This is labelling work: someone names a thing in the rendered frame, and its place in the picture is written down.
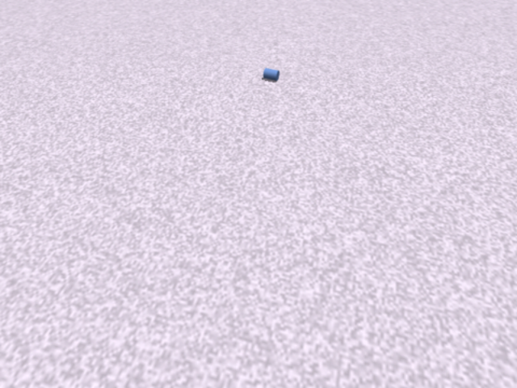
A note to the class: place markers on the can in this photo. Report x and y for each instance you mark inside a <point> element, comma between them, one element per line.
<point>271,74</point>

